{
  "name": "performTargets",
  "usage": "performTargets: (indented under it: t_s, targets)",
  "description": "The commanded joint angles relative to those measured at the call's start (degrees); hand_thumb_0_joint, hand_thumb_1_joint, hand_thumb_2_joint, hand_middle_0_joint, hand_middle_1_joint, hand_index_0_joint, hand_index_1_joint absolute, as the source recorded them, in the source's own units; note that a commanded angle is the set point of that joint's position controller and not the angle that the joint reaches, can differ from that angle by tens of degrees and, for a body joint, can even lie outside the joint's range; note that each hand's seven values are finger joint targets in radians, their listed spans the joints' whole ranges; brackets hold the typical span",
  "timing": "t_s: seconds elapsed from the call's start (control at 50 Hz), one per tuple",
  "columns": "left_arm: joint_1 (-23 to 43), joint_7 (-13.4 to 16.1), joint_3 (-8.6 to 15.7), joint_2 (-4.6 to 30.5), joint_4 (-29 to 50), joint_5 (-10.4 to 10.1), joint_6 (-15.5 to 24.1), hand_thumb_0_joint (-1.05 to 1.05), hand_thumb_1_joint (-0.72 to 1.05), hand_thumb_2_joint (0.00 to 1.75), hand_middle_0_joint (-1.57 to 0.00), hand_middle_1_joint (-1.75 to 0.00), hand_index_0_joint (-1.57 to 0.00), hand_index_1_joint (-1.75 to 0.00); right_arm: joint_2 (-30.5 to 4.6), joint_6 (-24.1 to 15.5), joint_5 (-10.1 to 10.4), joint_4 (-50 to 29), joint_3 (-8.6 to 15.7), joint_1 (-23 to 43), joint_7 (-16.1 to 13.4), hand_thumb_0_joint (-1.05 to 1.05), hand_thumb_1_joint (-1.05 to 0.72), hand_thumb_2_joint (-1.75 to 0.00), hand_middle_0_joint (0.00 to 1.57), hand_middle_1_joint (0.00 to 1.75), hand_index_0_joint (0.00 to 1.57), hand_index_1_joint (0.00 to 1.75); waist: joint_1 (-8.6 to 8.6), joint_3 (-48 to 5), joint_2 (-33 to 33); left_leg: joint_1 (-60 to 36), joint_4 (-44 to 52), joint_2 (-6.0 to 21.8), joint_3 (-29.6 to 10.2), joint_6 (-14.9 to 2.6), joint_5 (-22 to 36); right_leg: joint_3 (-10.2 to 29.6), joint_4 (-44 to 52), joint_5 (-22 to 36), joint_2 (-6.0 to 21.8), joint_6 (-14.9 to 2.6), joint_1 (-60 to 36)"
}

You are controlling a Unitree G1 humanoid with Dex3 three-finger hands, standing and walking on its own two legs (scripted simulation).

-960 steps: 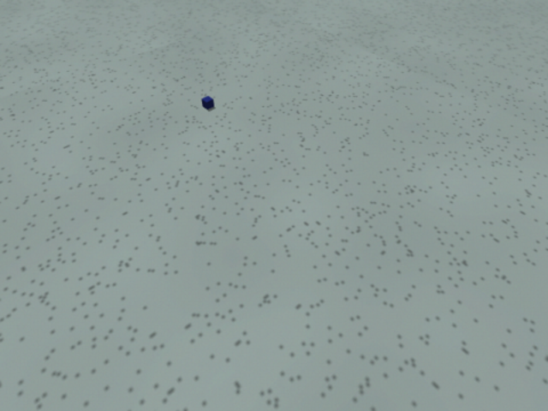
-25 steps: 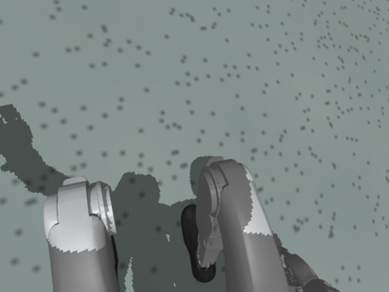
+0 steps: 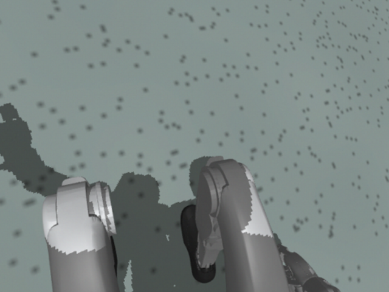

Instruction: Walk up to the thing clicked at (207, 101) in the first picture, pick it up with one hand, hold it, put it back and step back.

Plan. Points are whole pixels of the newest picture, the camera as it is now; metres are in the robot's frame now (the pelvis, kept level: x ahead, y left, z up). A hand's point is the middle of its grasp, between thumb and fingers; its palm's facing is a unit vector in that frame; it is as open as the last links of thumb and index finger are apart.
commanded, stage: rise first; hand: left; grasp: from above
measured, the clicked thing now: out of the picture +0.45 +0.41 -0.29
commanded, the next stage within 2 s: approach in 1.42 s
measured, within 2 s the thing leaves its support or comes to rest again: neither
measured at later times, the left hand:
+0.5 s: hand out of the picture +0.40 +0.43 -0.15, palm faces -0.40 -0.19 -0.90, open 13.6 cm
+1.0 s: hand out of the picture +0.40 +0.43 -0.15, palm faces -0.40 -0.18 -0.90, open 13.5 cm
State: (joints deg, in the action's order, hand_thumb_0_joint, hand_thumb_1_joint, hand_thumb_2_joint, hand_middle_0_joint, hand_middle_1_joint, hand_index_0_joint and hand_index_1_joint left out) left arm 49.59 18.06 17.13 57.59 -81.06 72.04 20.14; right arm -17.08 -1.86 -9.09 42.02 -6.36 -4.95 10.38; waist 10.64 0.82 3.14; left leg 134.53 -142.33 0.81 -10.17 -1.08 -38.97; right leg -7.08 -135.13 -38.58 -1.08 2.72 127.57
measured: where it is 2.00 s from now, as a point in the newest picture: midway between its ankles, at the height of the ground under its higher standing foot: (155, 269)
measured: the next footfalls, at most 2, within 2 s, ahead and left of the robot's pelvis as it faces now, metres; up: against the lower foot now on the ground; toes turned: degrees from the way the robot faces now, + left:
none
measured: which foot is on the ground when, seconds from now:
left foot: down 0.00-1.00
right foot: down 0.00-1.00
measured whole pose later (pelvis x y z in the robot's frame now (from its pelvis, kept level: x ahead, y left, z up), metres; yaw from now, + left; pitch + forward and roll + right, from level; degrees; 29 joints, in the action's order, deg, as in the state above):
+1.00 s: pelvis +0.00 +0.00 +0.00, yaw +0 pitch +30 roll -12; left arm 49.5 17.0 16.7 58.1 -80.9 71.6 20.1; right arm -17.2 -1.8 -8.9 41.3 -6.5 -5.0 10.6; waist 10.7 0.7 2.8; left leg 134.5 -142.0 0.6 -10.1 -1.3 -38.9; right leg -7.0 -134.7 -38.6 -1.0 2.9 127.4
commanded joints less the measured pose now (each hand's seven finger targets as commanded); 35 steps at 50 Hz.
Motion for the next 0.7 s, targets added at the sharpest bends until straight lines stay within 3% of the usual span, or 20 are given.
performTargets:
  t_s: [0.0,0.12,0.16,0.22,0.26,0.28,0.3,0.32,0.34,0.5,0.58,0.64,0.68]
  targets:
    - [14.3,2.6,2.4,19.5,9.9,-1.6,-0.9,0.0,-0.5,0.99,-0.12,-0.95,-0.11,-0.96,-15.7,-0.4,-0.1,-0.3,5.4,-10.4,-0.5,0.0,-0.89,-0.89,0.2,0.3,0.2,0.3,-0.38,-37.7,-23.6,-33.7,17.1,0.0,4.4,-0.26,10.0,-4.3,11.5,10.4,-1.7,-4.03,-13.0]
    - [12.8,1.8,2.5,19.7,10.2,-2.3,-1.4,0.0,-0.49,1.0,-0.12,-0.95,-0.11,-0.96,-15.7,-0.4,0.3,-0.7,5.7,-10.2,-0.5,0.0,-0.89,-0.89,0.2,0.3,0.2,0.3,-1.07,-38.5,-22.9,-33.1,17.4,-0.2,4.3,-0.34,10.3,-4.1,11.5,10.7,-1.6,-4.12,-13.5]
    - [12.9,1.5,1.1,18.2,9.2,-2.3,-1.2,0.0,-0.49,0.99,-0.13,-0.95,-0.12,-0.96,-15.4,-0.2,0.3,-0.2,5.3,-10.3,-0.4,0.0,-0.89,-0.89,0.2,0.3,0.2,0.3,-0.51,-37.4,-22.4,-32.3,17.2,-0.3,4.5,-0.42,10.3,-4.1,11.5,10.6,-1.7,-4.12,-13.4]
    - [14.0,1.4,2.1,20.0,8.7,-2.1,-1.0,0.0,-0.49,0.99,-0.12,-0.95,-0.12,-0.96,-15.7,-0.3,0.4,-0.7,5.4,-10.3,-0.5,0.0,-0.89,-0.89,0.2,0.3,0.2,0.3,-0.27,-36.3,-21.8,-31.9,17.1,-0.3,4.2,-0.44,9.2,-4.0,11.6,9.8,-1.6,-4.16,-12.9]
    - [13.6,1.2,1.5,19.2,7.5,-1.9,-0.7,0.0,-0.48,1.0,-0.14,-0.94,-0.13,-0.95,-16.0,-0.3,0.1,-1.4,5.1,-10.1,-0.4,0.0,-0.89,-0.89,0.2,0.3,0.2,0.3,0.62,-35.6,-20.6,-31.2,16.6,-0.3,4.3,-0.53,9.5,-4.2,11.7,10.2,-1.6,-4.07,-13.5]
    - [13.9,1.2,0.6,18.1,7.2,-2.1,-0.5,0.0,-0.48,0.98,-0.14,-0.93,-0.13,-0.94,-15.3,-0.2,0.1,-0.2,4.9,-10.5,-0.5,0.0,-0.89,-0.89,0.2,0.3,0.2,0.3,0.29,-35.4,-20.7,-31.1,16.5,-0.3,4.6,-0.55,8.7,-4.0,12.2,9.5,-1.8,-4.17,-13.2]
    - [13.3,1.4,2.1,19.8,7.2,-2.2,-0.3,0.0,-0.45,1.0,-0.15,-0.95,-0.14,-0.95,-15.9,-0.4,0.1,-1.5,4.9,-9.8,-0.5,0.0,-0.89,-0.89,0.2,0.3,0.2,0.3,0.18,-35.8,-20.6,-31.2,16.5,-0.3,4.5,-0.56,9.2,-4.1,12.1,10.0,-1.7,-4.01,-14.1]
    - [13.0,1.4,2.0,19.8,6.8,-2.0,-0.3,0.0,-0.44,1.0,-0.16,-0.96,-0.15,-0.96,-15.7,-0.5,0.1,-1.1,4.8,-10.3,-0.6,0.0,-0.89,-0.89,0.2,0.3,0.2,0.3,-0.03,-36.3,-20.4,-31.6,16.0,-0.3,5.0,-0.61,9.9,-3.9,12.4,10.5,-1.8,-4.0,-14.7]
    - [13.8,1.6,3.5,22.5,8.1,-1.6,-0.1,0.0,-0.43,1.01,-0.17,-0.96,-0.16,-0.97,-15.9,-0.5,0.1,-1.6,4.7,-9.8,-0.6,0.0,-0.89,-0.89,0.2,0.3,0.2,0.3,-0.49,-37.0,-20.8,-31.2,16.1,-0.4,5.1,-0.57,9.7,-3.8,12.3,10.3,-1.8,-4.15,-15.3]
    - [13.3,1.7,2.0,20.2,7.3,-1.0,0.2,0.0,-0.47,0.99,-0.14,-0.94,-0.13,-0.95,-15.6,-0.1,-0.3,-0.8,4.8,-10.1,-0.6,0.0,-0.89,-0.89,0.2,0.3,0.2,0.3,-0.03,-37.1,-22.3,-31.9,16.5,-0.3,4.7,-0.34,9.4,-4.4,11.7,9.9,-2.1,-4.23,-14.1]
    - [14.5,2.2,2.2,20.5,9.5,-1.3,0.1,0.0,-0.46,1.0,-0.15,-0.94,-0.14,-0.95,-15.8,-0.1,-0.2,-0.3,4.9,-10.3,-0.5,0.0,-0.89,-0.89,0.2,0.3,0.2,0.3,-0.3,-38.7,-23.4,-33.5,16.4,-0.1,4.5,-0.27,10.8,-4.5,11.4,10.8,-2.0,-4.11,-13.9]
    - [13.6,2.3,1.9,19.6,7.9,-1.7,-0.4,0.0,-0.46,0.98,-0.15,-0.93,-0.14,-0.93,-15.8,-0.1,0.1,-0.4,5.3,-9.9,-0.5,0.0,-0.88,-0.89,0.2,0.3,0.2,0.3,-0.34,-36.6,-23.1,-32.8,17.4,-0.2,3.8,-0.16,9.2,-4.6,10.8,9.5,-1.8,-4.19,-11.9]
    - [14.8,2.3,2.5,20.7,9.2,-1.3,-0.2,0.0,-0.46,0.99,-0.15,-0.92,-0.14,-0.93,-16.2,-0.1,0.0,-0.3,5.3,-9.9,-0.6,0.0,-0.88,-0.89,0.2,0.3,0.2,0.3,-0.4,-36.7,-24.5,-33.6,17.9,-0.1,3.4,-0.04,8.7,-4.8,10.5,9.1,-1.6,-4.07,-11.3]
